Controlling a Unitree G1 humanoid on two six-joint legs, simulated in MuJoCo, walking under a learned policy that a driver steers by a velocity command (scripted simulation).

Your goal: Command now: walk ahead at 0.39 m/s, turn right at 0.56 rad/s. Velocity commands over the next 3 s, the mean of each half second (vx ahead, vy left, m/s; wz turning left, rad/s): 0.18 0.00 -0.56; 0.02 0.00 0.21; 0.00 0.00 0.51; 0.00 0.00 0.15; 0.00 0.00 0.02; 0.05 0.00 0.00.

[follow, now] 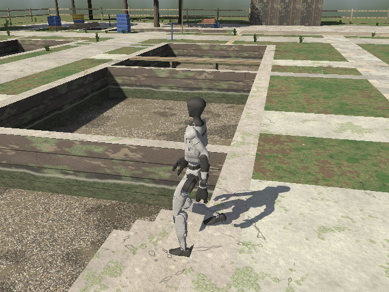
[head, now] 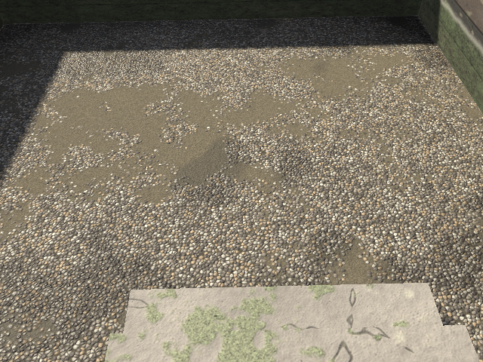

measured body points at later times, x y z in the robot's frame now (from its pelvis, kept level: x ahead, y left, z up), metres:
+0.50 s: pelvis +0.10 +0.00 -0.03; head +0.10 +0.00 +0.42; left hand +0.31 +0.16 -0.15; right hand +0.01 -0.26 -0.16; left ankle +0.05 +0.10 -0.76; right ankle +0.11 -0.15 -0.73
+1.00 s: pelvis +0.10 +0.01 -0.04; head +0.12 +0.01 +0.41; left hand +0.22 +0.30 -0.15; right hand +0.15 -0.25 -0.17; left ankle +0.07 +0.10 -0.76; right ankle +0.09 -0.14 -0.75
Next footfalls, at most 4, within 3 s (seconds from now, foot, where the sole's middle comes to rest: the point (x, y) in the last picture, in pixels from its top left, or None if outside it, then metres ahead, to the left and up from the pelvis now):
0.54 right None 0.13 -0.16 -0.79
0.96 left None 0.11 0.10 -0.79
1.58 right None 0.13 -0.10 -0.79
1.88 left None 0.09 0.12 -0.79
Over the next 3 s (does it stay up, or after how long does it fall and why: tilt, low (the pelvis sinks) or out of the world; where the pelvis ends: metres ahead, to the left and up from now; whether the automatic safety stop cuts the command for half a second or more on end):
stays up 0.11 0.01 -0.02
